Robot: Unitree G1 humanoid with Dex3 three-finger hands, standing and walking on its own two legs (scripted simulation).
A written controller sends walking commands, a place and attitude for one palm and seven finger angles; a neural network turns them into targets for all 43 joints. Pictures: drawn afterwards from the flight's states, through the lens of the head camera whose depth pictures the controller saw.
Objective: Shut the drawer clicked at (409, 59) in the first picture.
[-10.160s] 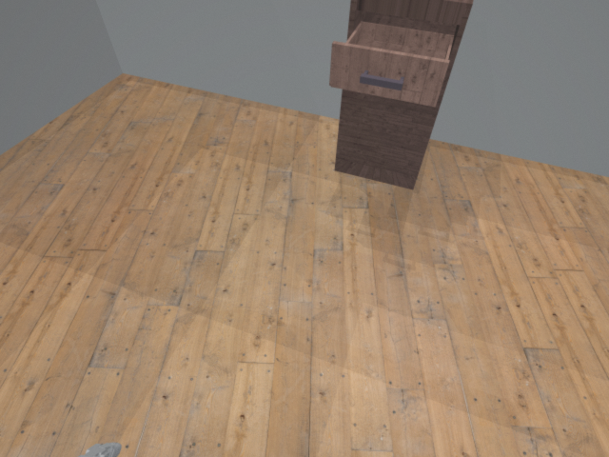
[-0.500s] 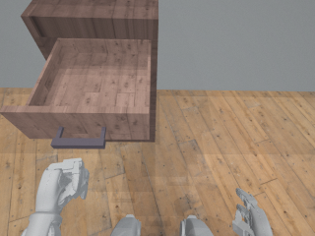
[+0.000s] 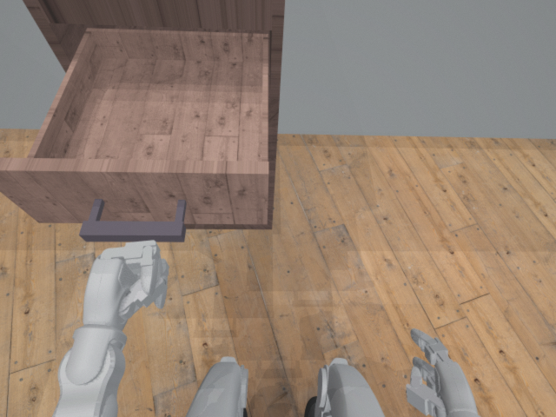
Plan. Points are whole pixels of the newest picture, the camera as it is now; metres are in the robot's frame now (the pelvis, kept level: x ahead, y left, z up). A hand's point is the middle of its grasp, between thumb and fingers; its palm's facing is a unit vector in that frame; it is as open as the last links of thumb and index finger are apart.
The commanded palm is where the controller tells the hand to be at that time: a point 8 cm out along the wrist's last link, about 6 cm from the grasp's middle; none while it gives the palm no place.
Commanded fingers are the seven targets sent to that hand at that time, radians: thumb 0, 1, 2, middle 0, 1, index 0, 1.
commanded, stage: bring the fist close to the handle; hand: left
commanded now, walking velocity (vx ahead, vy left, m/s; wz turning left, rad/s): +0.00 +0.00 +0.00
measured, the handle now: (137, 218) +0.37 +0.22 +0.04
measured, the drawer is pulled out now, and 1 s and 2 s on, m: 0.30 0.27 0.14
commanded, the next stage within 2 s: push the drawer shut in 0.28 s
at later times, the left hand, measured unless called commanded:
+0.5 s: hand (167, 276) +0.29 +0.16 +0.03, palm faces +0.02 -1.00 -0.04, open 3.3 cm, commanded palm +0.28 +0.22 +0.04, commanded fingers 0.00 0.90 0.90 -1.40 -1.60 -1.40 -1.60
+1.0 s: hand (166, 250) +0.33 +0.18 +0.02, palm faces +0.02 -1.00 -0.05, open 2.8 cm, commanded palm +0.34 +0.22 +0.04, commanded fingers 0.00 0.90 0.90 -1.40 -1.60 -1.40 -1.60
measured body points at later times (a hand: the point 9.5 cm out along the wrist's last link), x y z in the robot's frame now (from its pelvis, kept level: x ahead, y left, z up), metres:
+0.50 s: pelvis +0.01 +0.00 +0.00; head +0.11 +0.02 +0.44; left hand +0.29 +0.22 +0.03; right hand +0.18 -0.24 -0.09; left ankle +0.01 +0.10 -0.62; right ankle +0.04 -0.12 -0.62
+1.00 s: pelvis -0.02 +0.00 +0.00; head +0.10 +0.01 +0.43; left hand +0.32 +0.23 +0.03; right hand +0.15 -0.25 -0.11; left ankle +0.01 +0.10 -0.62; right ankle +0.04 -0.12 -0.62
